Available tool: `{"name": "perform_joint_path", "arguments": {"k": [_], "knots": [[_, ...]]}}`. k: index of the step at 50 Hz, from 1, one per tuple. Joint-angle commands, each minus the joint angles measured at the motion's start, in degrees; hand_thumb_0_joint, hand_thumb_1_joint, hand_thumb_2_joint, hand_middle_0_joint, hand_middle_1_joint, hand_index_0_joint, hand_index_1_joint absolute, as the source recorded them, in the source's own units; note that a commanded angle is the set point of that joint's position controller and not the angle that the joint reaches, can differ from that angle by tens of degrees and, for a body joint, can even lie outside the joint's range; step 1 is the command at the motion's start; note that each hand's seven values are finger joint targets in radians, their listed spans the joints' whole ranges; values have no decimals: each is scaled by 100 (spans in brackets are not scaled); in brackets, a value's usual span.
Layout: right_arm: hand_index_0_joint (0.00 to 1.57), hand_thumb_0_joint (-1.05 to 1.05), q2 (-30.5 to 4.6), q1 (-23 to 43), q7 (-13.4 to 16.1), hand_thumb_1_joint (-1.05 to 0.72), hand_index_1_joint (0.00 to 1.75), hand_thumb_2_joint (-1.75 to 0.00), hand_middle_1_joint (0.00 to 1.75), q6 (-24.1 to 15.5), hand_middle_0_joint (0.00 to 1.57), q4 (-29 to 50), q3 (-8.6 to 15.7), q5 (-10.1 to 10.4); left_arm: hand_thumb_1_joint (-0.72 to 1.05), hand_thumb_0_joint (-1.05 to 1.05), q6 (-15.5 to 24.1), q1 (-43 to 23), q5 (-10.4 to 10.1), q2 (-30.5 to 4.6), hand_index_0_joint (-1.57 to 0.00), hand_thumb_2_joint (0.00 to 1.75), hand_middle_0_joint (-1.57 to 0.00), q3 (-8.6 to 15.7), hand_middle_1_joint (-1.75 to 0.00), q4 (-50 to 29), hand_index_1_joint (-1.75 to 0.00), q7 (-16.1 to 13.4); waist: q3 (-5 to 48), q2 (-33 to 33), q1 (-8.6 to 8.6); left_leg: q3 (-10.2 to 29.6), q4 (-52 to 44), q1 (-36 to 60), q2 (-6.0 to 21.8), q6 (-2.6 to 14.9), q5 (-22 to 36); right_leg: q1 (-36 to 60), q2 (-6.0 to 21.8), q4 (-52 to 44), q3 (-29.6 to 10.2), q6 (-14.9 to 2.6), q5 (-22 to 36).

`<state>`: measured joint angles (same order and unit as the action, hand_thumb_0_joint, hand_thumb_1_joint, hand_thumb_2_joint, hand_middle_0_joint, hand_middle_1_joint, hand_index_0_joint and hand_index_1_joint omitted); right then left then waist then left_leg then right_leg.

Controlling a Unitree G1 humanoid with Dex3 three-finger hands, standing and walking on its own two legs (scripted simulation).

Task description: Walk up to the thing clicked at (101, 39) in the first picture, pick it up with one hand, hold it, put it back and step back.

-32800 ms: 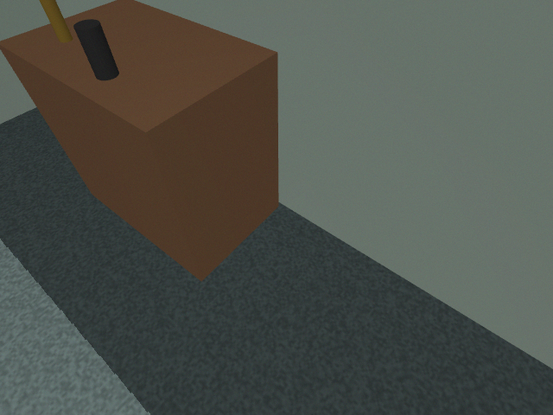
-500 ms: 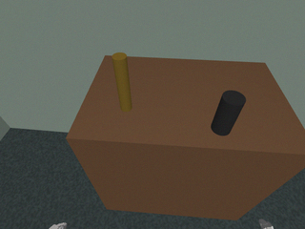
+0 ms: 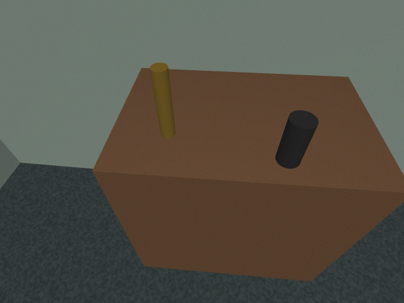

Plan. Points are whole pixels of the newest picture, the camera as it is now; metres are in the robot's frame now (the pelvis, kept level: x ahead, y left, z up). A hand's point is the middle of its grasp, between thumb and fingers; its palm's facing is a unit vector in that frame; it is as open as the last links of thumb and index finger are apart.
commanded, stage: home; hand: right
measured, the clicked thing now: (294, 141) +0.47 -0.21 +0.04
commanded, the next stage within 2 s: stand in 1.00 s
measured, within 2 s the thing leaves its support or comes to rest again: neither
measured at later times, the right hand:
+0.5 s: hand out of the picture +0.09 -0.25 -0.15, palm faces -0.06 +0.93 -0.36, open 17.6 cm
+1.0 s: hand out of the picture +0.10 -0.25 -0.15, palm faces -0.04 +0.93 -0.36, open 17.5 cm
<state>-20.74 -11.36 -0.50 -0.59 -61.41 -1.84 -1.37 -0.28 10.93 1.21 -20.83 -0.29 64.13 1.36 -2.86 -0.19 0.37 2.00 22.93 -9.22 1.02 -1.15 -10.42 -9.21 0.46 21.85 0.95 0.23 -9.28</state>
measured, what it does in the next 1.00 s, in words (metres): stands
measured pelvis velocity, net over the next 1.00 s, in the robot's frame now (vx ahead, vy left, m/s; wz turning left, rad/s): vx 0.03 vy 0.00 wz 0.00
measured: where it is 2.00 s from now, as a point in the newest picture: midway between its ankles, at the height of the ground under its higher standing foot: outside the picture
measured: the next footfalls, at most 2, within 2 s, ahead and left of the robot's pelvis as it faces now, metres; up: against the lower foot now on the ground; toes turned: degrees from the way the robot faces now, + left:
none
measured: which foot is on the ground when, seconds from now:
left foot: down 0.00-1.00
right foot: down 0.00-1.00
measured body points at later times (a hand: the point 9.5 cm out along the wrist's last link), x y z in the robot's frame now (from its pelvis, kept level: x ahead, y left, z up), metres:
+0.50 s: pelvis +0.02 +0.00 +0.00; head +0.02 +0.01 +0.45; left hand +0.09 +0.30 -0.13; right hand +0.09 -0.30 -0.13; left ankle +0.03 +0.13 -0.74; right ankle +0.03 -0.12 -0.74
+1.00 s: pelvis +0.03 +0.00 +0.00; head +0.03 +0.01 +0.45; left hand +0.10 +0.31 -0.13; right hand +0.10 -0.30 -0.13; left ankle +0.03 +0.13 -0.74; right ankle +0.03 -0.12 -0.74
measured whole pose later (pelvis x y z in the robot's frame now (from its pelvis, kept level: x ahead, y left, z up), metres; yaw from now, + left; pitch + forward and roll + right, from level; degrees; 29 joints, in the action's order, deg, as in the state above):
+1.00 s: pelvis +0.03 +0.00 +0.00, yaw +0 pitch -3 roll +0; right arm -20.4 -6.9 0.1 -0.6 -63.7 -0.9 -0.9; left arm 0.1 6.1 0.8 -20.2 -0.1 65.2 0.4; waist -3.1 -0.1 0.1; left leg 1.6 19.2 -5.8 0.6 -0.9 -10.7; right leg -6.0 0.9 18.4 0.7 0.8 -9.7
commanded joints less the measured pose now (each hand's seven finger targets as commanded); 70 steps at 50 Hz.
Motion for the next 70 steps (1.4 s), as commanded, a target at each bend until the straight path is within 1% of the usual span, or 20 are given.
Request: {"name": "perform_joint_path", "arguments": {"k": [1, 5, 8, 12, 14, 15, 18, 19, 23, 29, 36, 44, 47, 50, 53, 55, 57, 58, 66, 70], "knots": [[5, 0, -1297, 319, 117, 58, 5, -3, 5, -138, 5, 347, 266, 43, 90, 0, 155, -303, -23, -1205, -20, 90, -20, 257, -30, -314, -30, -93, 139, 70, 6, 612, -666, -338, 526, 321, -777, 97, 542, -577, -716, -176, -579], [5, 0, -1275, 275, 116, 60, 4, -2, 4, -132, 5, 280, 258, 60, 90, 0, 164, -335, -24, -1224, -20, 90, -20, 258, -30, -275, -30, -113, 114, -65, -16, 542, -588, -176, 491, 293, -461, -5, 582, -636, -750, -163, -574], [5, 0, -1250, 302, 110, 58, 5, -3, 5, -102, 5, 244, 260, 72, 90, 0, 149, -309, -31, -1227, -20, 90, -20, 258, -30, -211, -30, -126, 17, -89, -14, 547, -588, -203, 480, 302, -580, -74, 571, -700, -745, -155, -780], [5, 0, -1271, 309, 108, 59, 4, -3, 4, -115, 5, 215, 260, 69, 90, 0, 174, -360, -38, -1195, -20, 90, -20, 250, -30, -225, -30, -137, 171, -19, -20, 514, -562, -88, 512, 288, -164, 74, 601, -656, -732, -152, -360], [5, 0, -1260, 348, 124, 60, 4, -3, 4, -117, 5, 207, 259, 69, 90, 0, 171, -397, -49, -1184, -20, 90, -20, 250, -30, -211, -30, -145, 250, 7, -22, 517, -560, -56, 553, 290, 68, 179, 610, -585, -698, -148, 10], [5, 0, -1259, 358, 126, 60, 4, -2, 4, -119, 5, 187, 249, 77, 90, 0, 163, -374, -56, -1189, -20, 90, -20, 245, -30, -192, -30, -139, 186, 60, -8, 520, -602, -92, 539, 281, 26, 170, 594, -592, -685, -142, -33], [5, 0, -1263, 414, 130, 60, 4, -2, 4, -135, 5, 184, 241, 80, 90, 0, 165, -409, -50, -1170, -20, 90, -20, 242, -30, -192, -30, -141, 241, 111, 2, 517, -623, -60, 569, 266, 232, 274, 607, -536, -647, -137, 211], [5, 0, -1266, 436, 135, 60, 4, -2, 4, -128, 5, 175, 245, 86, 90, 0, 152, -421, -51, -1162, -20, 90, -20, 241, -30, -179, -30, -142, 213, 111, -1, 528, -643, -73, 568, 273, 139, 259, 596, -546, -626, -131, 169], [5, 0, -1260, 474, 141, 60, 4, -3, 4, -135, 5, 163, 259, 79, 90, 0, 148, -521, -47, -1164, -20, 90, -20, 245, -30, -196, -30, -148, 315, 94, -1, 500, -641, 9, 592, 242, 494, 366, 608, -508, -595, -127, 357], [5, 0, -1278, 480, 154, 59, 4, -3, 4, -145, 5, 122, 283, 77, 90, 0, 148, -555, -49, -1150, -20, 90, -20, 252, -30, -183, -30, -146, 367, 108, -1, 470, -654, 72, 599, 245, 627, 459, 636, -518, -597, -120, 544], [5, 0, -1276, 546, 164, 58, 5, -4, 5, -153, 5, 123, 302, 93, 90, 0, 157, -596, -58, -1133, -20, 90, -20, 256, -30, -202, -30, -163, 567, 58, -1, 429, -548, 365, 644, 239, 1307, 591, 670, -440, -533, -112, 1125], [5, 0, -1231, 563, 155, 58, 5, -4, 5, -118, 5, 91, 313, 80, 90, 0, 149, -660, -53, -1148, -20, 90, -20, 258, -30, -203, -30, -174, 382, 9, -25, 424, -661, 283, 607, 203, 831, 485, 661, -580, -555, -110, 674], [5, 0, -1234, 561, 159, 57, 5, -4, 5, -112, 5, 88, 325, 71, 90, 0, 146, -645, -50, -1149, -20, 90, -20, 262, -30, -208, -30, -176, 376, 26, -29, 408, -675, 269, 606, 223, 787, 475, 675, -582, -569, -130, 719], [5, 0, -1215, 552, 148, 58, 5, -4, 5, -114, 5, 75, 328, 79, 90, 0, 142, -641, -56, -1147, -20, 90, -20, 273, -30, -189, -30, -172, 272, 48, -27, 418, -749, 182, 586, 219, 514, 442, 653, -629, -564, -134, 415], [5, 0, -1238, 602, 143, 56, 5, -5, 5, -123, 5, 96, 350, 80, 90, 0, 154, -578, -60, -1136, -20, 90, -20, 264, -30, -216, -30, -164, 362, 69, 0, 418, -703, 276, 606, 238, 691, 418, 657, -637, -566, -147, 519], [5, 0, -1228, 586, 146, 57, 5, -4, 5, -125, 5, 103, 346, 72, 90, 0, 153, -605, -53, -1153, -20, 90, -20, 275, -30, -221, -30, -165, 354, 76, -17, 402, -720, 221, 595, 234, 564, 443, 668, -638, -586, -158, 487], [20, 0, -1213, 582, 136, 41, 21, -20, 21, -121, 20, 83, 335, 90, 90, 0, 155, -575, -53, -1131, -20, 90, -20, 264, -30, -206, -30, -167, 324, 85, -18, 435, -750, 231, 594, 238, 488, 415, 655, -639, -571, -141, 400], [20, 0, -1209, 614, 133, 33, 29, -28, 29, -122, 20, 107, 348, 83, 90, 0, 159, -593, -46, -1147, -20, 90, -20, 267, -30, -227, -30, -172, 328, 13, -26, 427, -734, 264, 600, 237, 586, 374, 654, -630, -561, -149, 456], [20, 0, -1198, 531, 134, -31, 30, -90, 30, -115, 20, 77, 325, 84, 90, 0, 160, -564, -51, -1147, -20, 90, -20, 268, -30, -224, -30, -169, 372, 70, -23, 420, -741, 221, 602, 244, 664, 483, 679, -610, -572, -136, 607], [20, 0, -1179, 515, 133, -63, 30, -90, 30, -108, 20, 81, 325, 83, 90, 0, 151, -579, -46, -1158, -20, 90, -20, 273, -30, -221, -30, -169, 234, 27, -31, 438, -793, 124, 591, 248, 339, 377, 666, -642, -567, -144, 298]]}}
